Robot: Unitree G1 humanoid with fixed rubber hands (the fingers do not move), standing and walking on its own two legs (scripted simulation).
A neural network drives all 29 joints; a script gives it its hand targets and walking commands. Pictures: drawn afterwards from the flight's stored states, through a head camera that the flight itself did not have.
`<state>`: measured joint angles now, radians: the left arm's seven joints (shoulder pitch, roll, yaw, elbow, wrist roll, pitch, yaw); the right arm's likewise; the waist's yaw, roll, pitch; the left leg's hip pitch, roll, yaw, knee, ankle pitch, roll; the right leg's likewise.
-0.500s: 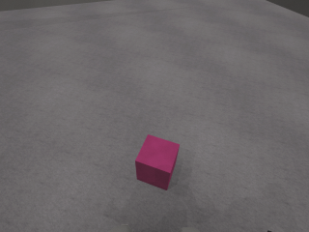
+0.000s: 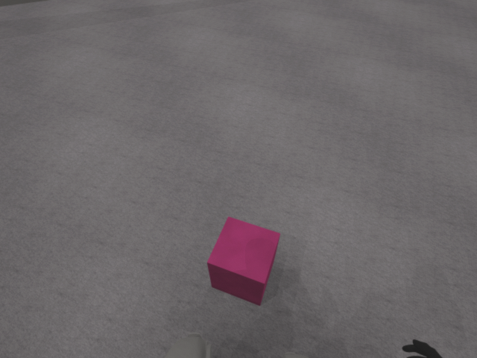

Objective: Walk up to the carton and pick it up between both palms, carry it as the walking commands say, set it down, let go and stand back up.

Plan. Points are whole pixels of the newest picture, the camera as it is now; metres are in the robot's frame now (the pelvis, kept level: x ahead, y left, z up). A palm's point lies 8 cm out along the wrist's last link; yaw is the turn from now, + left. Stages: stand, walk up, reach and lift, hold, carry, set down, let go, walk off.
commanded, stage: walk up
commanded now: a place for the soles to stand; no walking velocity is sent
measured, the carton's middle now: (244, 261) +0.54 -0.01 -0.61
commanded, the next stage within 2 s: none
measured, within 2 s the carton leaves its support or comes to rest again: neither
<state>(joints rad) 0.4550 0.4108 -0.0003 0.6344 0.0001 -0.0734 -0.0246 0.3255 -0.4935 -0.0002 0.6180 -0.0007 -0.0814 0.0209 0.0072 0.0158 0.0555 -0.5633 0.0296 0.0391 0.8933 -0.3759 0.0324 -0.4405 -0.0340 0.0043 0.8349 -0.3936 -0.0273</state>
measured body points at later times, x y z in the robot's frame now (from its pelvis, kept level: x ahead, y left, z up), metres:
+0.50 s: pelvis +0.06 -0.01 -0.01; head +0.08 -0.02 +0.44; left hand +0.16 +0.29 -0.10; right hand +0.17 -0.33 -0.09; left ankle +0.09 +0.12 -0.70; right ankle +0.10 -0.13 -0.70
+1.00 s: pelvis +0.06 -0.01 -0.01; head +0.08 -0.01 +0.44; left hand +0.19 +0.29 -0.09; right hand +0.18 -0.33 -0.09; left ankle +0.09 +0.12 -0.70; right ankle +0.10 -0.13 -0.70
